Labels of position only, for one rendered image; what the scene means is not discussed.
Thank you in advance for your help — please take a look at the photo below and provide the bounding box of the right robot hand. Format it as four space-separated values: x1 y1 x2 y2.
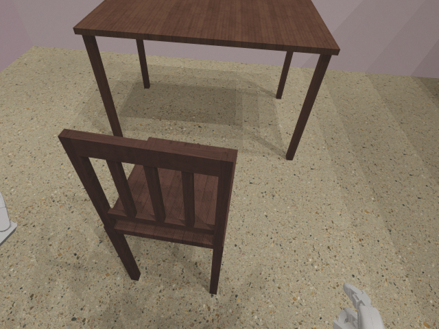
333 282 385 329

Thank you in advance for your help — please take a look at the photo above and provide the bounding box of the table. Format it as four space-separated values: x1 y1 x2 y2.
73 0 340 160

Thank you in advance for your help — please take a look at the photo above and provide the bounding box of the chair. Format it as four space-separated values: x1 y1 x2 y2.
58 129 238 295

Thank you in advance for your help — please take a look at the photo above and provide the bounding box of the left robot hand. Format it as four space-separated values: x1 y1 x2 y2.
0 191 17 247

